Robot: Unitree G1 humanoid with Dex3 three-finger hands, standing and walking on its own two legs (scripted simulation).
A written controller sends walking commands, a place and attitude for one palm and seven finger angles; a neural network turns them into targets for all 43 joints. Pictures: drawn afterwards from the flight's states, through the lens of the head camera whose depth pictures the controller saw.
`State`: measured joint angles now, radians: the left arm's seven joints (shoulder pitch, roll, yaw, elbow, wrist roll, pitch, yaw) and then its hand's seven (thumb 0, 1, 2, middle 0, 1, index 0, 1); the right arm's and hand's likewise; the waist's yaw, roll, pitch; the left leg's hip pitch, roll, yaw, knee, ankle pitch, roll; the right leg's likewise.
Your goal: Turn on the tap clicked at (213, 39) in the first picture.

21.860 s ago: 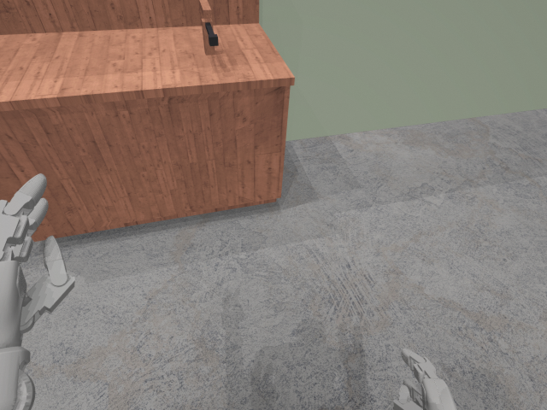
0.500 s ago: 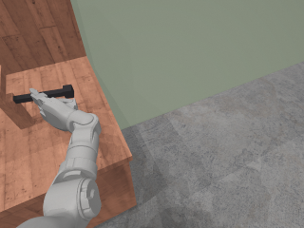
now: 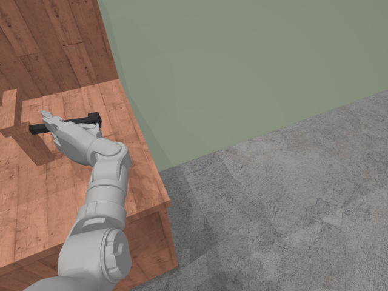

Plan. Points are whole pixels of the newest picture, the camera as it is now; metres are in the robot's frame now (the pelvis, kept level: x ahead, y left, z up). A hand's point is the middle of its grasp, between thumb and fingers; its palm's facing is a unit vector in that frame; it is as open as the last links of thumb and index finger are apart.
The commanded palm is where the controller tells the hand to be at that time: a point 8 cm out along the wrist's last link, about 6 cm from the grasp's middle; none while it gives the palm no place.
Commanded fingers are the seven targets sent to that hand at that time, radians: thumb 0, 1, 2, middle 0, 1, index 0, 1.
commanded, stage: lift the hand up off the lever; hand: left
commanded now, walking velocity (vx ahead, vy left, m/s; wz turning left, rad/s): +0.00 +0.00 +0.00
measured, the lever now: (94, 120) +0.49 +0.24 +0.08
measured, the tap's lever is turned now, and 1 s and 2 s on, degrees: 79 79 79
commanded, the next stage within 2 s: draw the hand back beside the body in 1.32 s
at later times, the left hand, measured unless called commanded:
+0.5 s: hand (93, 125) +0.42 +0.21 +0.14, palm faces +0.84 -0.52 -0.13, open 7.8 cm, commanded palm +0.37 +0.22 +0.14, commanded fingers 0.00 0.90 0.90 -0.15 -0.15 -0.15 -0.15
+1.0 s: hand (98, 118) +0.43 +0.20 +0.15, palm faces +0.83 -0.54 -0.14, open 7.8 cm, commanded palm +0.37 +0.21 +0.16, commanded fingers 0.00 0.90 0.90 -0.15 -0.15 -0.15 -0.15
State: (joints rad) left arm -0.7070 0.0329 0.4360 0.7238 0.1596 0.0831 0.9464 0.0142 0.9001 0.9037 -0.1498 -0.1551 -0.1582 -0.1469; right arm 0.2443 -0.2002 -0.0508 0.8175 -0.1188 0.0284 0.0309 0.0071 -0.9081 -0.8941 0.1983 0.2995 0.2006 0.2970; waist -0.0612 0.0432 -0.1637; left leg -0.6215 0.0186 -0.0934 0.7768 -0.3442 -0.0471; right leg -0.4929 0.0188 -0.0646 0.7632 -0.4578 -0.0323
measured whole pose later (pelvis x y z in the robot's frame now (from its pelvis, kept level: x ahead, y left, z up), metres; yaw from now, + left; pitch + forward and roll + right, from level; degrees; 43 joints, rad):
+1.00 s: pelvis +0.00 +0.01 +0.01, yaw +0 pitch +8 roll -1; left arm -0.72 0.00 0.36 0.63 0.13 0.23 0.94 0.01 0.90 0.90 -0.15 -0.16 -0.16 -0.15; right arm 0.21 -0.20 -0.04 0.84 -0.10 0.00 0.00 0.01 -0.91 -0.89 0.20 0.30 0.20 0.30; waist -0.03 0.05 -0.14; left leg -0.52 0.02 -0.08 0.69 -0.30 -0.04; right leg -0.39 0.01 -0.05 0.67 -0.41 -0.02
